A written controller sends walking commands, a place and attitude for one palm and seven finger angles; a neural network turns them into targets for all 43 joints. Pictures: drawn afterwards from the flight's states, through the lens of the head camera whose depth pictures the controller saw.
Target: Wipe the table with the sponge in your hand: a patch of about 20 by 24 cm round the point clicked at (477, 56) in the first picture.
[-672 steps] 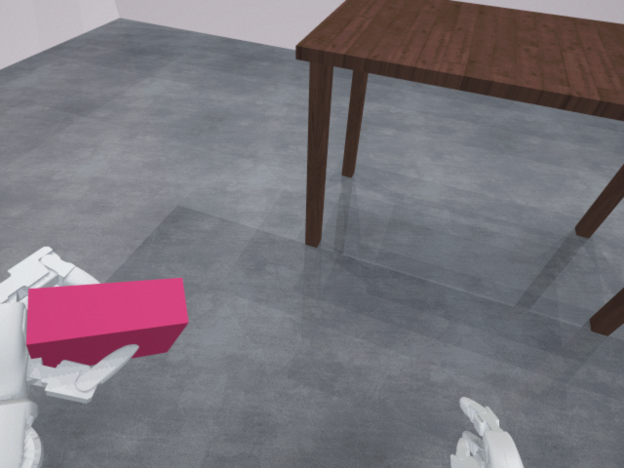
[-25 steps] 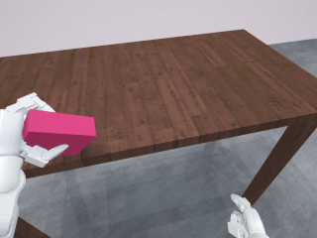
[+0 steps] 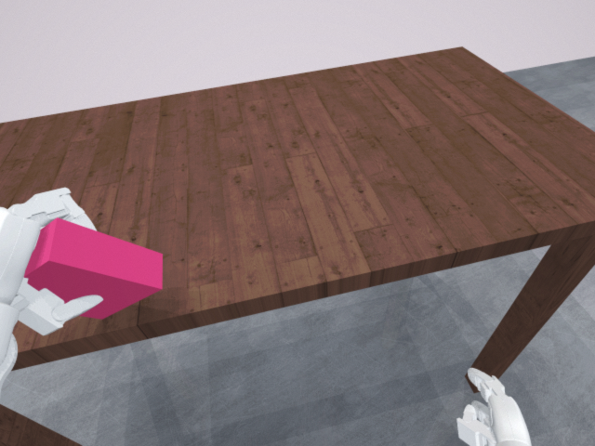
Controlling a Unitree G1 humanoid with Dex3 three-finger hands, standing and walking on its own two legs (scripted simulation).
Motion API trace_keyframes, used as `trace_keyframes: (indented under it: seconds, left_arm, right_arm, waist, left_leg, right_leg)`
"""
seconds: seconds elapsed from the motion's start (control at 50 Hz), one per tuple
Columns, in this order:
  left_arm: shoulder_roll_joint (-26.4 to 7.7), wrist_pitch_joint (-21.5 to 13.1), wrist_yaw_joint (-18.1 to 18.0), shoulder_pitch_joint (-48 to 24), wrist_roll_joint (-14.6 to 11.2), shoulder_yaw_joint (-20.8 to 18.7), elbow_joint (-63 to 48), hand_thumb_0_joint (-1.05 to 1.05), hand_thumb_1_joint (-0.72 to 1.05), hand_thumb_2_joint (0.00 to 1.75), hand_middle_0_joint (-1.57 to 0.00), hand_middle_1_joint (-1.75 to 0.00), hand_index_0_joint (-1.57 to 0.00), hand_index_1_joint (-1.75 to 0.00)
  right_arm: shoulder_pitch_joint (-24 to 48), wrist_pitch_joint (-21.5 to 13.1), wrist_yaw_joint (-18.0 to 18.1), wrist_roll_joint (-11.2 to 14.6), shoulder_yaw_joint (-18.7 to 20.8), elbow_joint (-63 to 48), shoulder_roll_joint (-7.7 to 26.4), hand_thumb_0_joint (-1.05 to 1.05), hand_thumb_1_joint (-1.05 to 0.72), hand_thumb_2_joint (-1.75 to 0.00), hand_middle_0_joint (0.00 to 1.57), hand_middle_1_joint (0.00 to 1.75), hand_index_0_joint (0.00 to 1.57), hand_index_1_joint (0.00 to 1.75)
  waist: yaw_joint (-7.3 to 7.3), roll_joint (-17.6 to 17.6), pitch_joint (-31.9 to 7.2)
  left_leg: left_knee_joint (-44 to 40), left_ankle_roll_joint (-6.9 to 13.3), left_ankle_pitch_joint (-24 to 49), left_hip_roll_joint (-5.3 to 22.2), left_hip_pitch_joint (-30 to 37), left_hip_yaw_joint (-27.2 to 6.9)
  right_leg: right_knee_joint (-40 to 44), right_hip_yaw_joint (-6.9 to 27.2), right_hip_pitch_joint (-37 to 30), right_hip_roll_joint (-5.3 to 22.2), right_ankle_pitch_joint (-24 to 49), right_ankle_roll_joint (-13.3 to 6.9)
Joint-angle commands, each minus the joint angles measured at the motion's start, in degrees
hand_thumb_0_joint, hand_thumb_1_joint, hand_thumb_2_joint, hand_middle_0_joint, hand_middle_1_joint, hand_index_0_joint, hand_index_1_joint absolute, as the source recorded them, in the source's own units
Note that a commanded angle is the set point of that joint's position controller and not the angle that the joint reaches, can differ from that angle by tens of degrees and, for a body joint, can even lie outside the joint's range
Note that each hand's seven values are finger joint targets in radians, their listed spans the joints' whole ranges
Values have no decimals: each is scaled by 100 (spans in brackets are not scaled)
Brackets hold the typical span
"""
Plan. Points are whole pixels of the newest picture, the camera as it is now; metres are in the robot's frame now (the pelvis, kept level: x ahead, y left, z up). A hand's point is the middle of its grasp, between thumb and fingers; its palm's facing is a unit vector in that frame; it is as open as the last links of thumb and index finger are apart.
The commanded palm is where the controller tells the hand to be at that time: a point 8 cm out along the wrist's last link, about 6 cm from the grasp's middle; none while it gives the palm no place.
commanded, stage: turn the palm down, sponge in hand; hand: left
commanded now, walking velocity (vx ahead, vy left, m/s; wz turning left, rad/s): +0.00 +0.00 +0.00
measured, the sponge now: (100, 279) +0.23 +0.27 +0.15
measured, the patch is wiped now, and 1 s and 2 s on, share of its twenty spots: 0.00 0.00 0.00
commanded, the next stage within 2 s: move the sponge above the wiping area in 1.26 s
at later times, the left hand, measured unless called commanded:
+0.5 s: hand (26, 241) +0.23 +0.31 +0.23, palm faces +0.28 -0.20 -0.94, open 9.3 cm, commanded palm +0.18 +0.31 +0.30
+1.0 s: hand (33, 242) +0.22 +0.29 +0.24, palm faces +0.29 -0.07 -0.96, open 9.3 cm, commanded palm +0.16 +0.28 +0.31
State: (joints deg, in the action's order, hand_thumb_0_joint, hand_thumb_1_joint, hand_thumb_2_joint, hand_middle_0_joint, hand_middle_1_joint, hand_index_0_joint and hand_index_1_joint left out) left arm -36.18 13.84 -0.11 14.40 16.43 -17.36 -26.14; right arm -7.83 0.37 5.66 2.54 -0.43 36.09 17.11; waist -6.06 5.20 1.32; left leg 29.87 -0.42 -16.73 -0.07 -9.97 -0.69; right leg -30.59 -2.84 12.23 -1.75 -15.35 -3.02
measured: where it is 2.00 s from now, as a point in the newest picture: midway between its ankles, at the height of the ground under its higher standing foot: outside the picture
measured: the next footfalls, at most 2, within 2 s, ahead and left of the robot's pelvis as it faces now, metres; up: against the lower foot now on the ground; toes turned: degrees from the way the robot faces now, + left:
none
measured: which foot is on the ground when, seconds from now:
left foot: down 0.00-1.00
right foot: down 0.00-1.00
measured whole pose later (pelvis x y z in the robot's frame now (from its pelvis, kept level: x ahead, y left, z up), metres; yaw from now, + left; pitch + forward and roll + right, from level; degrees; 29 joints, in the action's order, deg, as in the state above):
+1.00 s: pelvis -0.03 +0.01 +0.01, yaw -1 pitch -6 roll +1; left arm -39.3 27.1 7.8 -1.4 39.9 -4.7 -24.5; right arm 1.4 4.2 2.9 3.6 -4.4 37.1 16.2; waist -8.8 7.3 2.7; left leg 23.1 0.2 -11.0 -0.9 -6.4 0.7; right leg -25.5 -1.4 9.8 -1.1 -10.1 -2.7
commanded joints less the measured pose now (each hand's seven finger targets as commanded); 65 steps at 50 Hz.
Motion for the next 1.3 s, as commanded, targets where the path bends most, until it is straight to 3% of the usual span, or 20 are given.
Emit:
trace_keyframes:
  seconds: [0.0,0.04,0.08,0.12,0.24,0.3,0.36,0.54,0.66,0.72,0.74,0.76,0.82,0.84,0.88,0.92,0.94,1.06,1.14,1.28]
  left_arm:
    - [-1660,-73,-210,-1327,403,-902,-1114,0,10,130,-120,-160,-120,-160]
    - [-1786,127,-221,-1492,571,-934,-1238,0,10,130,-120,-160,-120,-160]
    - [-1604,297,-191,-1537,693,-693,-975,0,10,130,-120,-160,-120,-160]
    - [-1744,473,-91,-1605,828,-716,-998,0,10,130,-120,-160,-120,-160]
    - [-1711,938,248,-2008,1277,-391,-1252,0,10,130,-120,-160,-120,-160]
    - [-1768,1040,370,-2183,1495,-226,-1094,0,10,130,-120,-160,-120,-160]
    - [-1897,1100,439,-2811,1746,-151,-1321,0,10,130,-120,-160,-120,-160]
    - [-2005,1419,700,-3283,2264,88,-1078,0,10,130,-120,-160,-120,-160]
    - [-1996,1413,724,-3413,2403,146,-957,0,10,130,-120,-160,-120,-160]
    - [-1911,1377,723,-3063,2439,191,-659,0,10,130,-120,-160,-120,-160]
    - [-1941,1411,703,-3118,2509,114,-826,0,10,130,-120,-160,-120,-160]
    - [-2004,1350,654,-3286,2517,99,-895,0,10,130,-120,-160,-120,-160]
    - [-1990,1261,590,-3121,2582,113,-886,0,10,130,-120,-160,-120,-160]
    - [-2000,1304,569,-3208,2647,78,-985,0,10,130,-120,-160,-120,-160]
    - [-1867,1252,517,-3163,2584,196,-673,0,10,130,-120,-160,-120,-160]
    - [-1970,1205,494,-3158,2586,114,-760,0,10,130,-120,-160,-120,-160]
    - [-2024,1242,481,-3229,2621,25,-854,0,10,130,-120,-160,-120,-160]
    - [-1865,1192,441,-3294,2563,180,-647,0,10,130,-120,-160,-120,-160]
    - [-1940,1190,455,-3205,2574,103,-697,0,10,130,-120,-160,-120,-160]
    - [-1899,1121,397,-3242,2564,180,-525,0,10,130,-120,-160,-120,-160]
  right_arm:
    - [1018,-364,71,-50,132,-1057,514,0,-90,-90,20,30,20,30]
    - [1438,-381,23,20,21,-1177,435,0,-90,-90,20,30,20,30]
    - [1258,-308,30,-21,30,-1047,439,0,-90,-90,20,30,20,30]
    - [1340,-245,18,-30,34,-1056,508,0,-90,-90,20,30,20,30]
    - [2042,-183,-93,77,-156,-1158,402,0,-90,-90,20,30,20,30]
    - [1801,-72,-75,17,-99,-1035,499,0,-90,-90,20,30,20,30]
    - [2014,-92,-105,34,-178,-1078,426,0,-90,-90,20,30,20,30]
    - [2551,-26,-161,120,-271,-1157,346,0,-90,-90,20,30,20,30]
    - [2358,13,-214,68,-255,-1065,384,0,-90,-90,20,30,20,30]
    - [2295,114,-211,80,-207,-1013,415,0,-90,-90,20,30,20,30]
    - [2607,52,-247,147,-285,-1157,328,0,-90,-90,20,30,20,30]
    - [2371,44,-258,74,-243,-1083,392,0,-90,-90,20,30,20,30]
    - [2351,87,-253,56,-186,-1043,399,0,-90,-90,20,30,20,30]
    - [2634,18,-270,120,-264,-1165,309,0,-90,-90,20,30,20,30]
    - [2356,41,-250,71,-198,-1000,353,0,-90,-90,20,30,20,30]
    - [2339,54,-238,47,-158,-1004,390,0,-90,-90,20,30,20,30]
    - [2611,-15,-256,117,-222,-1118,323,0,-90,-90,20,30,20,30]
    - [2374,-18,-248,73,-176,-1024,364,0,-90,-90,20,30,20,30]
    - [2610,-36,-245,125,-187,-1113,327,0,-90,-90,20,30,20,30]
    - [2374,-36,-225,51,-134,-981,358,0,-90,-90,20,30,20,30]
  waist:
    - [9,-155,-1004]
    - [-67,183,-1074]
    - [-20,-19,-970]
    - [-63,-101,-1059]
    - [-108,190,-1089]
    - [-91,7,-982]
    - [-130,230,-1217]
    - [-231,230,-1227]
    - [-239,7,-1334]
    - [-229,-186,-1062]
    - [-258,-17,-1132]
    - [-270,-96,-1362]
    - [-277,-10,-1304]
    - [-287,75,-1273]
    - [-217,-170,-1120]
    - [-271,-110,-1174]
    - [-280,-18,-1180]
    - [-240,-289,-1154]
    - [-259,-118,-1048]
    - [-241,-110,-1027]
  left_leg:
    - [-508,219,1725,-51,143,147]
    - [-587,178,1782,-51,222,139]
    - [-695,178,1823,-21,207,128]
    - [-766,170,1838,-15,231,107]
    - [-955,147,1963,2,321,32]
    - [-1117,146,1767,37,258,-35]
    - [-1146,151,1707,22,305,-68]
    - [-1257,178,1449,-26,225,-166]
    - [-1158,192,1457,-59,210,-66]
    - [-1201,199,1237,-59,131,-51]
    - [-1159,187,1223,-58,156,-91]
    - [-1107,191,1337,-70,159,-37]
    - [-1109,205,1298,-106,203,-23]
    - [-1064,202,1270,-118,235,-62]
    - [-1053,214,1219,-124,215,-3]
    - [-1024,218,1177,-136,210,11]
    - [-987,200,1137,-140,230,-35]
    - [-932,210,1109,-151,181,67]
    - [-903,200,956,-164,190,32]
    - [-931,210,906,-163,155,85]
  right_leg:
    - [653,288,-704,229,1390,237]
    - [689,355,-805,179,1306,156]
    - [732,252,-838,183,1332,183]
    - [767,254,-946,183,1393,184]
    - [856,309,-990,69,1314,82]
    - [915,195,-971,108,1094,117]
    - [894,271,-1054,108,896,53]
    - [927,446,-1087,35,655,-35]
    - [923,453,-1113,155,622,-9]
    - [1012,424,-967,155,478,40]
    - [1014,637,-955,83,424,-39]
    - [934,531,-1116,194,518,-13]
    - [954,533,-1078,184,533,8]
    - [989,768,-990,101,443,-62]
    - [1022,618,-941,168,375,15]
    - [1028,658,-968,221,408,20]
    - [1063,918,-912,153,281,-59]
    - [1085,811,-939,271,202,26]
    - [1185,1061,-791,221,-62,-12]
    - [1155,905,-859,283,-145,29]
